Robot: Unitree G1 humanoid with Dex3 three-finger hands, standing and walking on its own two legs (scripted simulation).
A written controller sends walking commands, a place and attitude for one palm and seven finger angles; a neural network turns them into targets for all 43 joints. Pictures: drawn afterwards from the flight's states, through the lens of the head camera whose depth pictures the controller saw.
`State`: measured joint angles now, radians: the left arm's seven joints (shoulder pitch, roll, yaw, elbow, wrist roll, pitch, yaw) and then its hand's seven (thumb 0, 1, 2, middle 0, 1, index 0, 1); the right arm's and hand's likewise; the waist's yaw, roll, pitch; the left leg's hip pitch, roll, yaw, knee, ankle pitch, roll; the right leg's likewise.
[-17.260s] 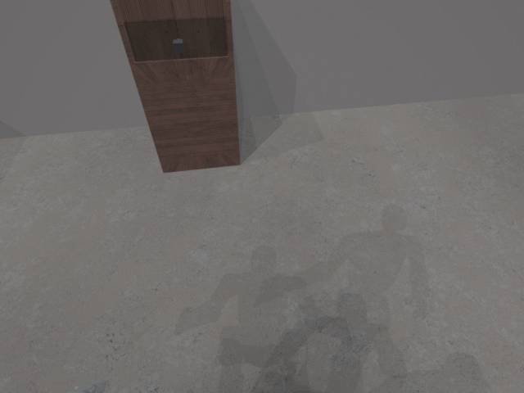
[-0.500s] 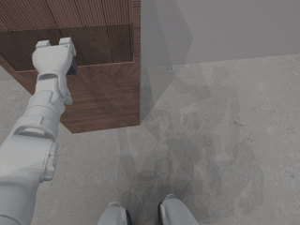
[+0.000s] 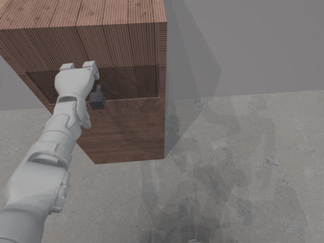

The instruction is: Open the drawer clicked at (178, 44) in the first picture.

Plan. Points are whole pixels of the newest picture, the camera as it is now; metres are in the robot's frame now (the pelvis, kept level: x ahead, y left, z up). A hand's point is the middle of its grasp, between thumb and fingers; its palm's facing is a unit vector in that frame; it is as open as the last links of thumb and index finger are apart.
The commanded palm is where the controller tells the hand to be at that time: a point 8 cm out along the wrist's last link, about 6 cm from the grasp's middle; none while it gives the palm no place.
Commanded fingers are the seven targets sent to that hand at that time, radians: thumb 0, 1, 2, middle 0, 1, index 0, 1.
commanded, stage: lift the fingers back up to retry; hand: left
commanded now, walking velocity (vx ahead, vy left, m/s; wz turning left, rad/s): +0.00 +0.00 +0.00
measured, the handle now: (98, 95) +0.55 +0.17 -0.03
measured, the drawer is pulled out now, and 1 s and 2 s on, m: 0.00 0.00 0.00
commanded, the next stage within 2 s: re-aim the fingers above the handle in 0.06 s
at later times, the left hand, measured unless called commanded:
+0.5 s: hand (87, 95) +0.50 +0.18 +0.04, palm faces -0.06 -0.03 -1.00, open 13.8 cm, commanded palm +0.48 +0.18 +0.09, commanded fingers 0.00 -0.50 0.30 -0.30 -1.20 -0.30 -1.20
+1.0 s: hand (84, 97) +0.49 +0.19 +0.04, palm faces -0.03 -0.03 -1.00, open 13.8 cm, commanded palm +0.47 +0.19 +0.09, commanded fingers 0.00 -0.50 0.30 -0.30 -1.20 -0.30 -1.20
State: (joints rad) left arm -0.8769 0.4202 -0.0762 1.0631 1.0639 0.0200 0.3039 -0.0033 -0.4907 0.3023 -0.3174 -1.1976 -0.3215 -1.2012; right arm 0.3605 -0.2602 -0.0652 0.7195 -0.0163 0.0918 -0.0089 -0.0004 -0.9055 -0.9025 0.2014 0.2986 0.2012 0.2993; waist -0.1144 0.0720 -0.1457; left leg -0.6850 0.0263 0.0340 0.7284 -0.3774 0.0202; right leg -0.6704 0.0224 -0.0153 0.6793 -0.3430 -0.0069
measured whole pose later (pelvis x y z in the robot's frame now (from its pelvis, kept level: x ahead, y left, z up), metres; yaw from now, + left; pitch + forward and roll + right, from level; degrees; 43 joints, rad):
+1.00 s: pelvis +0.00 +0.00 +0.00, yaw +0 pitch +20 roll -1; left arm -0.90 0.42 -0.07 1.10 1.09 -0.01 0.32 0.00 -0.49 0.30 -0.32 -1.20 -0.32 -1.20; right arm 0.37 -0.25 -0.07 0.74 -0.02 0.07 -0.01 0.00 -0.91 -0.90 0.20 0.30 0.20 0.30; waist -0.12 0.06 -0.14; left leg -0.71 0.02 0.04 0.74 -0.37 0.02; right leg -0.69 0.02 -0.01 0.69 -0.34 -0.01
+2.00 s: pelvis +0.00 +0.00 -0.01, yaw +0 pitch +22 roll -2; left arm -0.96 0.49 -0.04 1.14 1.10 -0.02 0.31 0.00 -0.49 0.30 -0.32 -1.20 -0.32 -1.20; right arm 0.39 -0.26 -0.06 0.74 -0.02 0.06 -0.02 0.00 -0.90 -0.90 0.20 0.30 0.20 0.30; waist -0.15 0.06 -0.14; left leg -0.78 0.03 0.03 0.78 -0.39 0.02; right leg -0.76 0.03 -0.01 0.73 -0.35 0.00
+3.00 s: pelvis -0.02 +0.00 -0.02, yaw +0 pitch +24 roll -2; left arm -0.94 0.49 -0.02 1.18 1.11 -0.04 0.34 0.00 -0.49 0.30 -0.32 -1.20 -0.31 -1.20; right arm 0.39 -0.25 -0.06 0.75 -0.04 0.05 -0.01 0.00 -0.91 -0.90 0.20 0.30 0.20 0.30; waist -0.16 0.06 -0.15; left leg -0.88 0.03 0.02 0.88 -0.42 0.02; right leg -0.86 0.03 -0.02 0.82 -0.38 0.00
